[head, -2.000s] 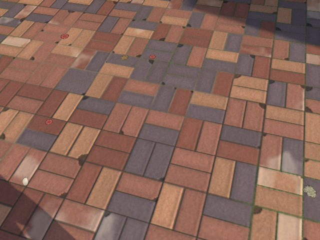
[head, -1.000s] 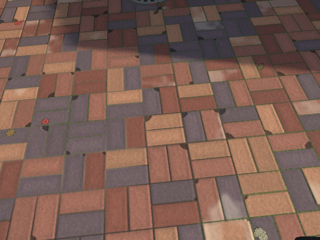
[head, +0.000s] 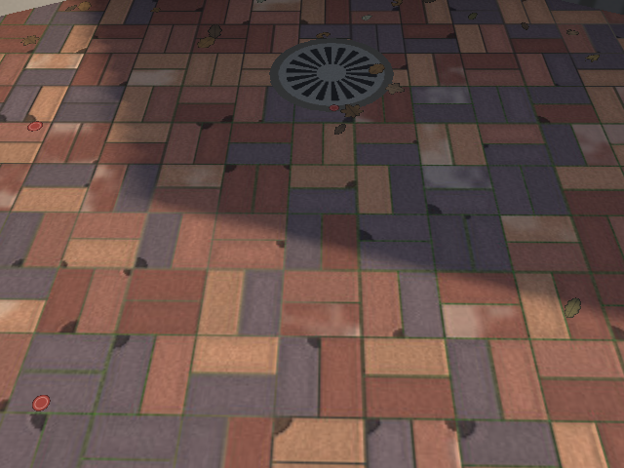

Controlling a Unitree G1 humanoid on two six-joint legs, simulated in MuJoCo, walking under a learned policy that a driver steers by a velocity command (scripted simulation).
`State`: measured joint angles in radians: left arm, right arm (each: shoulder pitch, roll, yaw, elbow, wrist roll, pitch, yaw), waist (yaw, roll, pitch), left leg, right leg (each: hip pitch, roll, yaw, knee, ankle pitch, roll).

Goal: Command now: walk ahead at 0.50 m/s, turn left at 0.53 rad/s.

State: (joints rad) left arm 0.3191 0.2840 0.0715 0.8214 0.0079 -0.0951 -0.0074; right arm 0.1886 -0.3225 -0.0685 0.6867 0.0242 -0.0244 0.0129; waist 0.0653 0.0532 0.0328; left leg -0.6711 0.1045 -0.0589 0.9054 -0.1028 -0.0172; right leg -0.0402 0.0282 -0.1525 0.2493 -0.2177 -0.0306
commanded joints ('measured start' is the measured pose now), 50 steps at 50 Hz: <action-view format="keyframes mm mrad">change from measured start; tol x32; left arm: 1 -80 160 34 -68 -7 -14 9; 50 -137 137 0 -98 -26 94 20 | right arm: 1 -58 -3 12 -84 -2 -15 22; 50 24 -53 -11 -57 -20 67 -31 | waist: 1 -13 -91 40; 12 -155 59 -504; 50 -60 -222 -92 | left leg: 1 13 12 20 -140 123 13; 9 476 -163 143 -389 105 142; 11 1013 273 -571 -385 703 437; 18 412 74 -252 -568 444 303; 31 441 15 -433 -499 84 226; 36 122 -237 -118 81 -558 -3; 40 113 -203 -122 272 -394 -68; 50 545 -128 28 -595 -29 -17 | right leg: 1 -29 -277 81 -122 297 -147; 8 76 -270 -30 266 885 -58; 9 -4 -228 -50 465 810 -20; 11 -593 29 74 1133 -510 105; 12 -592 -8 260 1190 -470 91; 34 -119 -172 360 98 165 10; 36 -99 -434 691 65 462 -254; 50 -147 -211 356 156 328 -117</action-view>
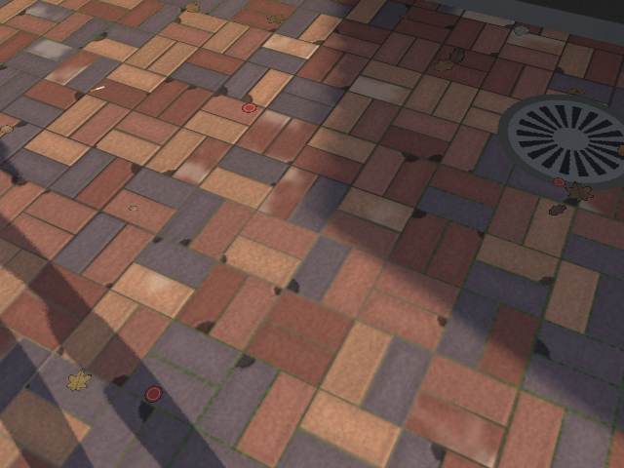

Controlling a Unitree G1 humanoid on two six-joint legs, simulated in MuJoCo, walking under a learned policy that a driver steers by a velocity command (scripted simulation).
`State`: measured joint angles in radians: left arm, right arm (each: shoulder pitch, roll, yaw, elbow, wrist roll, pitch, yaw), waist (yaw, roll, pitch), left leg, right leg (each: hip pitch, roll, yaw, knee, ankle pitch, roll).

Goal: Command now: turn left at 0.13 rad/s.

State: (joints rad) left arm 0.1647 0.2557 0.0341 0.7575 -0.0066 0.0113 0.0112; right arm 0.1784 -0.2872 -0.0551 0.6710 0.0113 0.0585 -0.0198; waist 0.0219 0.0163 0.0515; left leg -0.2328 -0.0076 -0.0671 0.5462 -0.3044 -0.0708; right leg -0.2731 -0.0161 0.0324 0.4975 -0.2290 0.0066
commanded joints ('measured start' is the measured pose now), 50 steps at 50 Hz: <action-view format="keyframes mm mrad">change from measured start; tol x32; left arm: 1 42 150 29 -28 3 -26 -4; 50 420 41 -14 133 36 -69 -2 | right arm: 1 37 -129 -28 -50 -16 -16 -5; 44 -295 -22 7 -76 10 -161 70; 50 178 -235 -51 63 -53 -153 43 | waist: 1 -4 -115 -138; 44 66 -92 98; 50 -76 205 -424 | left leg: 1 212 62 -47 -212 294 70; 12 -21 74 -92 -179 103 112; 17 -21 225 -360 -361 -495 256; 24 -97 151 -175 -233 -101 219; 28 -567 20 -62 564 -212 104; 36 -535 98 59 345 199 70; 46 -271 0 94 -52 368 123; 50 681 380 -329 41 993 401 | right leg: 1 15 -147 151 -74 244 -92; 20 -289 -43 -4 278 -296 -55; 24 210 39 -94 -22 53 -52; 28 376 -370 617 -339 -408 -281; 48 342 -151 -1 13 896 -91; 49 174 -108 -7 233 713 -53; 50 -177 53 -22 656 -136 11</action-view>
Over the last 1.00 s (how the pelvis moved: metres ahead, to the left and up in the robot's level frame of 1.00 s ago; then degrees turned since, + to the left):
0.24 0.02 -0.01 29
